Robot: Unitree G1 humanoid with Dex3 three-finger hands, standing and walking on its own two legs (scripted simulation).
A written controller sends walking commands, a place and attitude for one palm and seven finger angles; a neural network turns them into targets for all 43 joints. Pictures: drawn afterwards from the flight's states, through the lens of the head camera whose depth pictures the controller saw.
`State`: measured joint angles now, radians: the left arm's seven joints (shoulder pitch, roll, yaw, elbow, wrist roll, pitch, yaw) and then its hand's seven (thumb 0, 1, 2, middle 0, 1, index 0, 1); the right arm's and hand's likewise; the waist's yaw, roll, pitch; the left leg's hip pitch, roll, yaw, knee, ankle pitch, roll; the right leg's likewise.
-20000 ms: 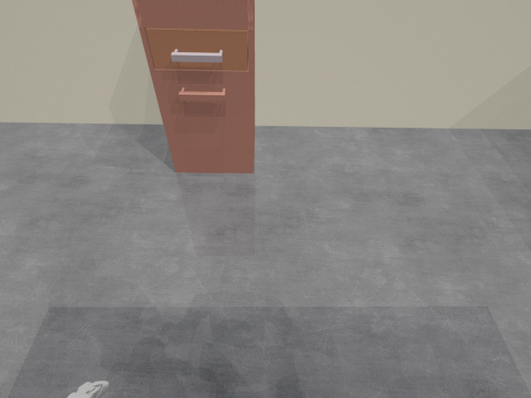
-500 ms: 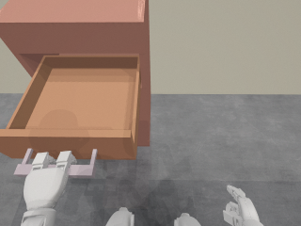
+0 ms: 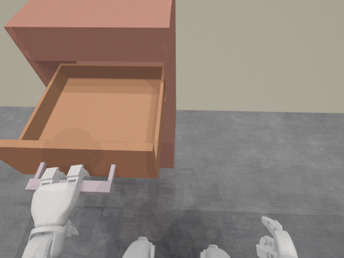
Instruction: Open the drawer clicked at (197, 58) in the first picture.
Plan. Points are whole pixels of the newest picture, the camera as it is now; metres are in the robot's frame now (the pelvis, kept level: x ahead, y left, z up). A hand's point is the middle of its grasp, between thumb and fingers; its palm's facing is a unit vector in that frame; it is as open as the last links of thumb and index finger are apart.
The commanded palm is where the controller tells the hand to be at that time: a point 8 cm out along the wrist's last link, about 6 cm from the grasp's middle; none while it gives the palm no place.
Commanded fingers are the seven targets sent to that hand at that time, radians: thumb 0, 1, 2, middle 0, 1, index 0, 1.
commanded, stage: lift the hand off the handle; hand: left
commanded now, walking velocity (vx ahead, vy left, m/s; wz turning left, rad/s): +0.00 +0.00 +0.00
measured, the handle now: (74, 177) +0.30 +0.26 -0.01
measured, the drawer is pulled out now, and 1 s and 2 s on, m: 0.30 0.30 0.30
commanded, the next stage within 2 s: none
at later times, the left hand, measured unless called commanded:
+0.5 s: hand (67, 197) +0.25 +0.26 -0.01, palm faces +0.01 -0.05 -1.00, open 13.8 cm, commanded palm +0.23 +0.26 +0.04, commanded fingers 0.00 -0.50 0.30 -0.30 -1.20 -0.30 -1.20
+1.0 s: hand (62, 193) +0.25 +0.26 +0.03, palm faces +0.02 -0.06 -1.00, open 13.8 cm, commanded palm +0.22 +0.26 +0.07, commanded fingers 0.00 -0.50 0.30 -0.30 -1.20 -0.30 -1.20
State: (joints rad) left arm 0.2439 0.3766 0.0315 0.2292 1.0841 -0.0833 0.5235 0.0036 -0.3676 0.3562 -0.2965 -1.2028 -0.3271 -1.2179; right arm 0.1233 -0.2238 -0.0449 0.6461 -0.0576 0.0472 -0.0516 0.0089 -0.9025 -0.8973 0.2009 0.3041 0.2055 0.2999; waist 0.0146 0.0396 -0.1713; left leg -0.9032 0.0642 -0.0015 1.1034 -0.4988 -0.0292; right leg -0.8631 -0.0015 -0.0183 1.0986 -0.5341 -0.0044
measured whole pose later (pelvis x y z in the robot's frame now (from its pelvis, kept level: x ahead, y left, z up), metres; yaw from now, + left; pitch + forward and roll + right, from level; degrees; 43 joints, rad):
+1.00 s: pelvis +0.01 +0.00 +0.03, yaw +0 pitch +12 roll +0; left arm 0.24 0.38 -0.01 0.15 1.04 -0.01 0.45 0.00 -0.49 0.30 -0.31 -1.20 -0.32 -1.20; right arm 0.13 -0.22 -0.03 0.64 -0.04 0.07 -0.06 0.01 -0.90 -0.90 0.20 0.30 0.20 0.30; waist 0.03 0.05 -0.13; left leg -0.70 0.05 0.01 0.93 -0.44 -0.03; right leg -0.66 -0.01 -0.01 0.93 -0.47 0.00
